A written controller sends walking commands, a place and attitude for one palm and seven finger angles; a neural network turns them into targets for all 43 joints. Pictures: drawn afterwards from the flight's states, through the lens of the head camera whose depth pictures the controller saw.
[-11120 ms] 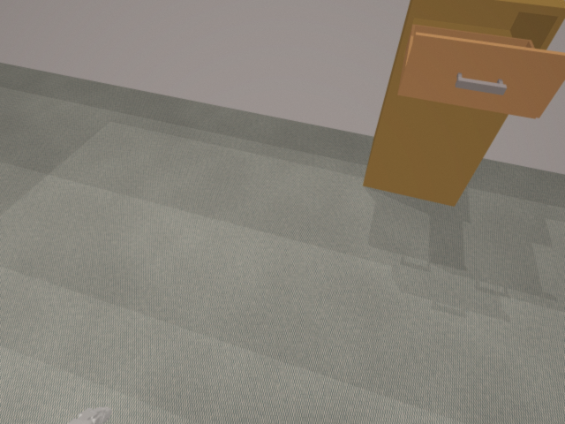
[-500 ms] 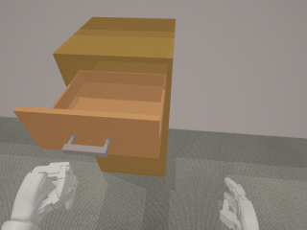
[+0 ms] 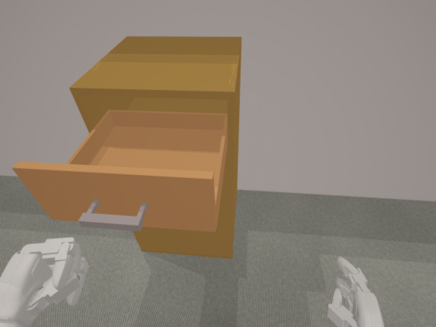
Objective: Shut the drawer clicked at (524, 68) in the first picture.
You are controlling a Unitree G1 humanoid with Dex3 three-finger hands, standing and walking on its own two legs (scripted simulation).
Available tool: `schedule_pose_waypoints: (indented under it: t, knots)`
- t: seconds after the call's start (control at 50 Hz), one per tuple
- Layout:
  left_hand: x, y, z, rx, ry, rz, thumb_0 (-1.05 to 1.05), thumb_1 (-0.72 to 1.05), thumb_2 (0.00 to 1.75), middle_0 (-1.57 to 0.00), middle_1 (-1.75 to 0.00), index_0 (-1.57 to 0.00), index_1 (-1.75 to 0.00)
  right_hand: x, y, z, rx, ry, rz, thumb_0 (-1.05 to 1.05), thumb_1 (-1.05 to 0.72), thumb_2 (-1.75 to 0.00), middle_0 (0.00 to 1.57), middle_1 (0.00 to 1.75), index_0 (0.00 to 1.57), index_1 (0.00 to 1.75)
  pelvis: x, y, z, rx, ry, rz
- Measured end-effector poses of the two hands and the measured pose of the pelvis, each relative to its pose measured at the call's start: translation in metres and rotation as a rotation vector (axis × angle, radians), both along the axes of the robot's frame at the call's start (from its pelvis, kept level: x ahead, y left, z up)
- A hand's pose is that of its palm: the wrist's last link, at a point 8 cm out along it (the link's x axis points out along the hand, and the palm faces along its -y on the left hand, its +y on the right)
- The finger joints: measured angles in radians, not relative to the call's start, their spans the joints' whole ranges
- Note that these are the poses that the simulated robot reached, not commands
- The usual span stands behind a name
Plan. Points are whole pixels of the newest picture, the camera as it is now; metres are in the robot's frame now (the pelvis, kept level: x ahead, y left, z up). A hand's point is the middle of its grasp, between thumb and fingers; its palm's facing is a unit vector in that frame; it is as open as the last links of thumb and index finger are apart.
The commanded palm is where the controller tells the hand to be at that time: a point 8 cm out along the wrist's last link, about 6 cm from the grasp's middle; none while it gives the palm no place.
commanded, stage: bring the fist close to the handle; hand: left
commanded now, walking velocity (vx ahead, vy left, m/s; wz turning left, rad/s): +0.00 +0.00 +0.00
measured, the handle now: (115, 213) +0.33 +0.26 +0.03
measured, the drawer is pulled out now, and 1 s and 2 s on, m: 0.29 0.29 0.27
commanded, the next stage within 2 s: push the drawer shut in 1.42 s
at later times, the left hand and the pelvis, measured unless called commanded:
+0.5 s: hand (93, 268) +0.19 +0.23 +0.07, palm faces +0.03 -1.00 -0.05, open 3.3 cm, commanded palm +0.16 +0.28 +0.08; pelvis +0.00 +0.02 -0.01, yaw +0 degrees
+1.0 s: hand (118, 257) +0.23 +0.22 +0.03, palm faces +0.01 -1.00 -0.04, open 3.3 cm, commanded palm +0.21 +0.27 +0.03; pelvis -0.01 +0.03 -0.03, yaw -1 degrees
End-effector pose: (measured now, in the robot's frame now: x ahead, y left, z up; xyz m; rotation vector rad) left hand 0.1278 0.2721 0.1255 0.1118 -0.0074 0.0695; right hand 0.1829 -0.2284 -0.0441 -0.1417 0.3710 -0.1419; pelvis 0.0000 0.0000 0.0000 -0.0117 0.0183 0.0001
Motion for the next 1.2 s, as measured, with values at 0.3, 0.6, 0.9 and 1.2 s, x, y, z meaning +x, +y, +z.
schedule_pose_waypoints:
  t: [0.3,0.6,0.9,1.2]
  knots:
    - [0.02,0.005,-0.027,-0.049,0.048,-0.017,0.02,0.9,0.9,-1.4,-1.6,-1.4,-1.6,-0.001,0.008,-0.004,-0.027,0.047,0.016,0.01,-0.9,-0.89,0.2,0.3,0.2,0.3,-0.001,0.007,-0.001,-0.002,0.023,-0.001]
    - [0.046,0.007,-0.054,-0.065,0.05,-0.045,0.02,0.9,0.9,-1.4,-1.6,-1.4,-1.6,-0.028,0.014,-0.028,-0.047,0.188,-0.021,0.01,-0.9,-0.89,0.2,0.3,0.2,0.3,-0.004,0.024,-0.01,-0.008,0.074,-0.007]
    - [0.072,-0.001,-0.082,-0.066,0.037,-0.054,0.02,0.9,0.9,-1.4,-1.6,-1.4,-1.6,-0.041,0.022,-0.052,-0.046,0.284,-0.014,0.01,-0.9,-0.89,0.2,0.3,0.2,0.3,-0.012,0.029,-0.026,-0.012,0.132,-0.012]
    - [0.094,-0.006,-0.094,-0.06,0.029,-0.063,0.02,0.9,0.9,-1.4,-1.6,-1.4,-1.6,-0.052,0.004,-0.067,-0.051,0.35,-0.054,0.01,-0.9,-0.89,0.2,0.3,0.2,0.3,-0.011,0.021,-0.034,-0.011,0.171,-0.02]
